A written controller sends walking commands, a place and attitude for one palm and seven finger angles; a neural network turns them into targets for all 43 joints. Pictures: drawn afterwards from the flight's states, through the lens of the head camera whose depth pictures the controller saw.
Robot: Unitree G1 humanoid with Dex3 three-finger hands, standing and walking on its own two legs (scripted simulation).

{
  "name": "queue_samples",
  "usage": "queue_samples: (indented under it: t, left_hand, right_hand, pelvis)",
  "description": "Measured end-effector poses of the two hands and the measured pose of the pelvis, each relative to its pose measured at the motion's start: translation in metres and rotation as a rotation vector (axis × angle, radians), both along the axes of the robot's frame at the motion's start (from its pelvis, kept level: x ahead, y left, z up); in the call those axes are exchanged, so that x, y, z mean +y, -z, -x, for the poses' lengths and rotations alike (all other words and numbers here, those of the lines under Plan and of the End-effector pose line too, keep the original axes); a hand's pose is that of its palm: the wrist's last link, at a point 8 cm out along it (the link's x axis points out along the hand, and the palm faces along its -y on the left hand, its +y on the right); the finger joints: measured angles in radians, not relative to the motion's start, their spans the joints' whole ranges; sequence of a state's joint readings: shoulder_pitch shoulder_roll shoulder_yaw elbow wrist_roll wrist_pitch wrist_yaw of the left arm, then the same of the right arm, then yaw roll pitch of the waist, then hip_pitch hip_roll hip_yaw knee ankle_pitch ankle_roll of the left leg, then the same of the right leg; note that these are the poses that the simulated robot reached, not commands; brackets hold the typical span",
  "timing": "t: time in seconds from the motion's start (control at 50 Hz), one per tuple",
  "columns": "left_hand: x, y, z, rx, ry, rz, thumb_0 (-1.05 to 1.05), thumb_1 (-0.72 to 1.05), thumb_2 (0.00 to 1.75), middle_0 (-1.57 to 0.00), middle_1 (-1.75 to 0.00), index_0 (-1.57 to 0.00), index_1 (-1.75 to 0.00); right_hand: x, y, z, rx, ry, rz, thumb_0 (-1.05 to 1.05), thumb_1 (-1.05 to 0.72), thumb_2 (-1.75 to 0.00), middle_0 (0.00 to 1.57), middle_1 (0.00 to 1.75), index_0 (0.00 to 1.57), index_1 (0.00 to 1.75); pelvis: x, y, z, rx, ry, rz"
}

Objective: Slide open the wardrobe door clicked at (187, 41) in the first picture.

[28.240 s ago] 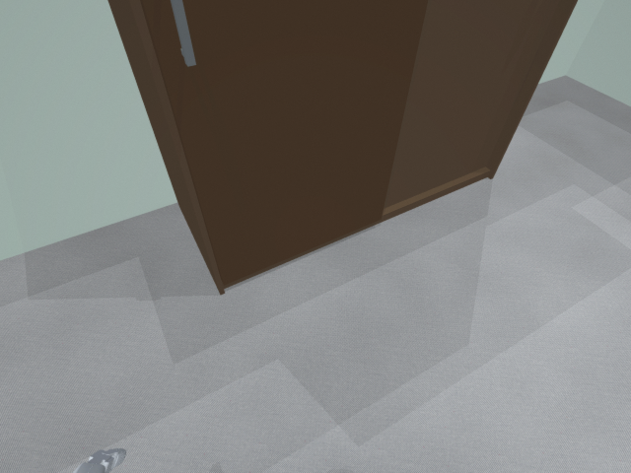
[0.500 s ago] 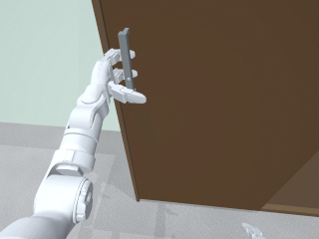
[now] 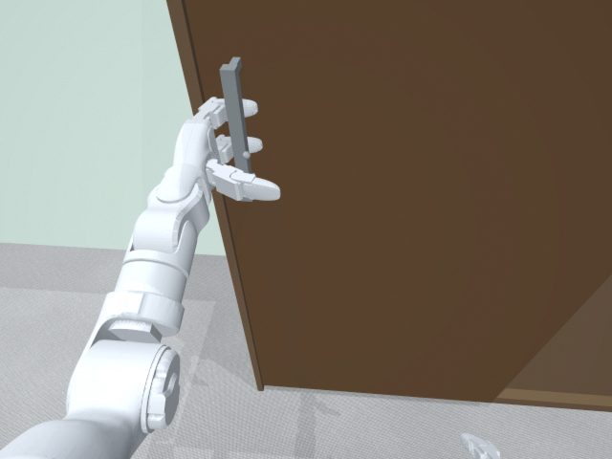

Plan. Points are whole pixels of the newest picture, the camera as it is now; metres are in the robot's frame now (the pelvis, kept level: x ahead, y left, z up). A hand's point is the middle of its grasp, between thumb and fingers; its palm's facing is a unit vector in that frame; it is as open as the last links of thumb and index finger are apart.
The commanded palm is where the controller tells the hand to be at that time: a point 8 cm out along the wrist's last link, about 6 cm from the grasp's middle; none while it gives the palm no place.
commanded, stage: grip the handle and tug to test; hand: left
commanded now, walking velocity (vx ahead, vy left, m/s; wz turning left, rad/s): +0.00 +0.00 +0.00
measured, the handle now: (242, 134) +0.49 +0.10 +0.21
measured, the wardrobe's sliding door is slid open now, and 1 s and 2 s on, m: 0.00 0.00 0.00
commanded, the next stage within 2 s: tug the door sideways, standing still in 1.48 s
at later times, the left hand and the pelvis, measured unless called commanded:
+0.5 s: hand (253, 153) +0.44 +0.08 +0.21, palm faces -0.06 -1.00 +0.00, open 9.6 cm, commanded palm +0.42 +0.14 +0.21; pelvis +0.00 +0.00 +0.00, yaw +1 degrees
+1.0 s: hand (254, 152) +0.44 +0.08 +0.21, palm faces -0.05 -1.00 -0.01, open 5.2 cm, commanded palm +0.41 +0.13 +0.21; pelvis +0.01 +0.00 +0.00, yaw +0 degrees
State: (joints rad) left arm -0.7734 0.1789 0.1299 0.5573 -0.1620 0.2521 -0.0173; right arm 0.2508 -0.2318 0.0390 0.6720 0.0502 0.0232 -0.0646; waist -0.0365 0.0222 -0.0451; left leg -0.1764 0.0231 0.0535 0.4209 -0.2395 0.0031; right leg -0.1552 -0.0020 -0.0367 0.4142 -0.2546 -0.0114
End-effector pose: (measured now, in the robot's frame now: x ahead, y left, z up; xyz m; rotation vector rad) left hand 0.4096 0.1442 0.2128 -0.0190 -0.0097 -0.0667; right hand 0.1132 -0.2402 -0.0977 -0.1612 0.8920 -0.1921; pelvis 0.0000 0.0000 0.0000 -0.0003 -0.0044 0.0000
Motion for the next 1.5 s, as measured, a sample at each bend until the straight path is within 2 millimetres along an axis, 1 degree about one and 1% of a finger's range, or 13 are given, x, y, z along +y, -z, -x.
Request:
queue_samples:
  t: [0.14, 0.26, 0.38, 0.56, 0.72, 0.82, 0.98, 1.18, 1.34, 1.5]
  left_hand:
    - [0.006, 0.000, 0.002, -0.005, -0.011, -0.013, -0.01, -0.49, 0.30, -0.29, -1.20, -0.29, -1.20]
    - [0.004, -0.001, 0.001, 0.002, -0.009, -0.027, -0.01, -0.36, 0.36, -0.30, -1.21, -0.29, -1.21]
    - [-0.005, 0.000, -0.004, 0.020, 0.010, -0.023, -0.01, -0.14, 0.45, -0.32, -1.25, -0.32, -1.25]
    - [-0.008, 0.003, -0.014, 0.021, -0.003, -0.022, 0.00, 0.27, 0.63, -0.37, -1.31, -0.38, -1.31]
    - [-0.006, 0.003, -0.015, 0.011, -0.007, -0.027, 0.01, 0.63, 0.78, -0.42, -1.36, -0.42, -1.37]
    - [-0.008, 0.004, -0.014, 0.013, -0.005, -0.030, 0.01, 0.78, 0.85, -0.44, -1.38, -0.43, -1.39]
    - [-0.008, 0.004, -0.014, 0.010, -0.013, -0.031, 0.01, 0.80, 0.83, -0.42, -1.39, -0.40, -1.40]
    - [-0.009, 0.004, -0.013, 0.006, -0.011, -0.032, 0.01, 0.80, 0.82, -0.41, -1.40, -0.38, -1.40]
    - [-0.008, 0.005, -0.011, -0.008, -0.006, -0.023, 0.01, 0.81, 0.82, -0.37, -1.40, -0.35, -1.40]
    - [-0.006, 0.005, -0.008, -0.013, 0.001, -0.030, 0.01, 0.80, 0.80, -0.36, -1.40, -0.33, -1.40]
  right_hand:
    - [-0.003, -0.002, -0.002, -0.001, -0.005, 0.010, 0.01, -0.90, -0.89, 0.20, 0.30, 0.20, 0.30]
    - [-0.002, -0.001, -0.005, -0.005, -0.012, 0.011, 0.01, -0.90, -0.89, 0.20, 0.30, 0.20, 0.30]
    - [0.001, 0.001, -0.005, 0.004, -0.023, 0.008, 0.01, -0.90, -0.89, 0.20, 0.30, 0.20, 0.30]
    - [0.003, 0.006, 0.004, 0.032, -0.014, -0.003, 0.01, -0.90, -0.89, 0.20, 0.30, 0.20, 0.30]
    - [-0.003, 0.008, 0.012, 0.058, -0.001, 0.004, 0.01, -0.90, -0.89, 0.20, 0.30, 0.20, 0.30]
    - [-0.006, 0.008, 0.011, 0.056, 0.002, 0.007, 0.01, -0.90, -0.89, 0.20, 0.30, 0.20, 0.30]
    - [-0.005, 0.006, 0.001, 0.026, -0.001, -0.002, 0.01, -0.90, -0.89, 0.20, 0.29, 0.20, 0.30]
    - [-0.001, 0.002, -0.017, 0.001, -0.018, -0.013, 0.01, -0.90, -0.89, 0.20, 0.29, 0.20, 0.30]
    - [0.001, -0.001, -0.036, -0.024, -0.023, -0.030, 0.01, -0.90, -0.89, 0.20, 0.30, 0.20, 0.30]
    - [0.001, -0.007, -0.059, -0.043, -0.035, -0.033, 0.01, -0.90, -0.89, 0.20, 0.29, 0.20, 0.30]
  pelvis:
    - [0.000, 0.000, 0.000, 0.004, -0.004, 0.002]
    - [0.001, 0.000, 0.001, 0.005, -0.011, 0.002]
    - [0.001, 0.000, 0.002, 0.010, -0.016, 0.001]
    - [0.000, 0.001, 0.000, 0.023, -0.011, 0.000]
    - [-0.001, 0.001, -0.002, 0.023, -0.012, 0.001]
    - [-0.002, 0.001, -0.003, 0.024, -0.012, 0.001]
    - [-0.002, 0.000, -0.005, 0.022, -0.007, 0.000]
    - [-0.003, 0.000, -0.012, 0.022, -0.006, -0.001]
    - [-0.003, 0.000, -0.022, 0.024, 0.004, -0.004]
    - [-0.004, 0.000, -0.033, 0.026, 0.009, -0.005]
